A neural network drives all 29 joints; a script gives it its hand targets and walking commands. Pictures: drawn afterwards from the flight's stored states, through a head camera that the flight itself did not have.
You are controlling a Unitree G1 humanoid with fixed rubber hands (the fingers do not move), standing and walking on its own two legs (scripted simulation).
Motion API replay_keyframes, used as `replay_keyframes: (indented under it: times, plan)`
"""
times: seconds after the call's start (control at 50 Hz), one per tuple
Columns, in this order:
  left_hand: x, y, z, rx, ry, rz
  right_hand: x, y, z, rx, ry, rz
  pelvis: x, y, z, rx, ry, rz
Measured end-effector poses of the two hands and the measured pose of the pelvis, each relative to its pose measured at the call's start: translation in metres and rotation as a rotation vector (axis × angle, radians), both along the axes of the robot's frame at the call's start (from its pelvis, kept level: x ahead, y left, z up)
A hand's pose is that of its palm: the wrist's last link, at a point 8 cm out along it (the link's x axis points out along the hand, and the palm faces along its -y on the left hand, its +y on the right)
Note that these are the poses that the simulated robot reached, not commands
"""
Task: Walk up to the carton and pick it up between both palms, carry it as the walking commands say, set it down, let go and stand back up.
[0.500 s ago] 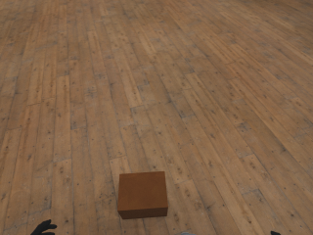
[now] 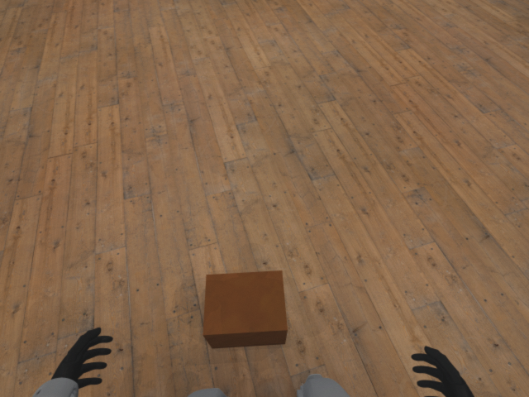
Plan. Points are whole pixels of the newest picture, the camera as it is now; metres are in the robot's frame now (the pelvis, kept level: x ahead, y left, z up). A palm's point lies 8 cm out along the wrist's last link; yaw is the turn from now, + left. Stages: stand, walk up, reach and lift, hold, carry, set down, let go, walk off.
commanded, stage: reach and lift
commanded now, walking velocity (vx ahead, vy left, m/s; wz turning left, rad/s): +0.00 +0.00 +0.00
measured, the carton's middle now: (246, 310) +0.43 +0.09 -0.65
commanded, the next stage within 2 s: none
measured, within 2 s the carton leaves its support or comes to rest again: neither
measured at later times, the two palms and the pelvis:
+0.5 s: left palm (113, 328) +0.24 +0.28 -0.13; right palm (396, 329) +0.25 -0.22 -0.14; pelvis -0.01 +0.00 -0.05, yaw +2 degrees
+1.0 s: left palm (139, 268) +0.37 +0.28 -0.16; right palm (345, 259) +0.40 -0.15 -0.17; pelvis -0.05 -0.01 -0.07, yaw +4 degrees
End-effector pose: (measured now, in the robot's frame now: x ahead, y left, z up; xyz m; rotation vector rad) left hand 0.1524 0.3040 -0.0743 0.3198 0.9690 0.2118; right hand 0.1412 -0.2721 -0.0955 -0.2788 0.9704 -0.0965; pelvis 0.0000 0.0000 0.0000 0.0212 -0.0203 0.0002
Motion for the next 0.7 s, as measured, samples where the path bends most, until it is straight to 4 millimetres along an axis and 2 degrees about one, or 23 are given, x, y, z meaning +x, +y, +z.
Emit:
replay_keyframes:
  times: [0.1,0.2,0.32,0.42,0.52,0.7]
  plan:
    - [0.028,-0.010,-0.004,-0.031,-0.041,-0.002,0.022,0.014,-0.009,0.029,-0.010,-0.008,0.008,-0.003,-0.005,0.000,0.006,0.012]
    - [0.049,-0.018,-0.016,-0.053,-0.053,-0.004,0.043,0.022,-0.022,0.029,-0.013,-0.009,0.014,-0.004,-0.015,-0.001,0.046,0.023]
    - [0.062,-0.016,-0.034,-0.054,-0.055,0.014,0.064,0.033,-0.039,0.024,-0.025,-0.012,0.012,-0.005,-0.028,-0.002,0.106,0.032]
    - [0.071,-0.017,-0.047,-0.058,-0.067,0.004,0.085,0.042,-0.049,0.020,-0.053,-0.002,0.001,-0.003,-0.038,-0.004,0.155,0.035]
    - [0.095,-0.021,-0.052,-0.070,-0.112,-0.016,0.121,0.055,-0.048,0.023,-0.112,0.018,-0.016,-0.002,-0.050,-0.006,0.188,0.037]
    - [0.146,-0.025,-0.047,-0.107,-0.187,-0.025,0.187,0.081,-0.030,0.034,-0.211,0.067,-0.041,-0.003,-0.060,-0.004,0.246,0.047]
